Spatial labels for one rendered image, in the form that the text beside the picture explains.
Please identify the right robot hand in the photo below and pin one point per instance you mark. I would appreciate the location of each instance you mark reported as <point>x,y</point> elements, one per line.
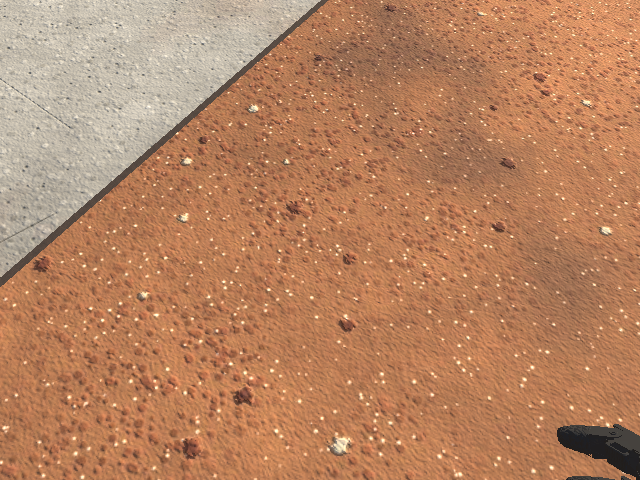
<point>620,446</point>

